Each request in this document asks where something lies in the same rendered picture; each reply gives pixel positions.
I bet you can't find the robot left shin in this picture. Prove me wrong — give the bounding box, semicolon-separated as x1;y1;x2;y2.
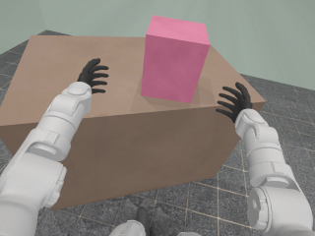
127;220;146;236

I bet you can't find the robot left hand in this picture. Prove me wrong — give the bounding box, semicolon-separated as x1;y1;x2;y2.
77;58;109;94

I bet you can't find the right robot forearm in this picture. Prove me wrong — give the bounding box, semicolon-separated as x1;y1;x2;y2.
234;108;313;228

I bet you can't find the robot left thigh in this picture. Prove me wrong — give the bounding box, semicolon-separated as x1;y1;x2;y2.
108;222;145;236

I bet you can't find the robot right hand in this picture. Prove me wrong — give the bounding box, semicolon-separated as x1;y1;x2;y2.
216;82;253;123

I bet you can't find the carton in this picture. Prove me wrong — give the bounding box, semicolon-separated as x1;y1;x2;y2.
141;15;210;103

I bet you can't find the pedestal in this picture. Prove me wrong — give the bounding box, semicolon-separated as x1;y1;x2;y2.
0;34;267;211

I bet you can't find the right robot upper arm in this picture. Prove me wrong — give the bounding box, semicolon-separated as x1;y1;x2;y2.
247;186;315;236

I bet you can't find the left robot forearm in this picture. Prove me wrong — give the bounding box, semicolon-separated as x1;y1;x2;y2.
0;82;93;194

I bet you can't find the left robot upper arm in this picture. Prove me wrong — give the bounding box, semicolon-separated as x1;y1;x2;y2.
0;151;67;236

